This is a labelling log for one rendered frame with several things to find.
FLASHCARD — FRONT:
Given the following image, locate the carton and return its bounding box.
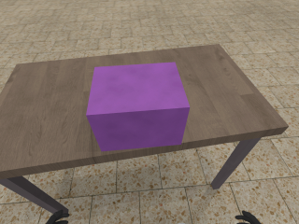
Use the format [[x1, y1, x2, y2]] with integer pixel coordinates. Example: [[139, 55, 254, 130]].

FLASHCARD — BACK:
[[86, 62, 190, 152]]

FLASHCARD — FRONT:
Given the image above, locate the left robot hand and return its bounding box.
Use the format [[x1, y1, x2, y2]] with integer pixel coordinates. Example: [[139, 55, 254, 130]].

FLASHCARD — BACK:
[[46, 209, 70, 224]]

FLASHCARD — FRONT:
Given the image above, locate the table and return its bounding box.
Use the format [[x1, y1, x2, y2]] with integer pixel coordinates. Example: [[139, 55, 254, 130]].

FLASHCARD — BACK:
[[0, 44, 289, 214]]

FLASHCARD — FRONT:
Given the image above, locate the right robot hand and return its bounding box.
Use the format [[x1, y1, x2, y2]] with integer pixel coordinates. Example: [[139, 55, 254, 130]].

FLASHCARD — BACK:
[[235, 210, 261, 224]]

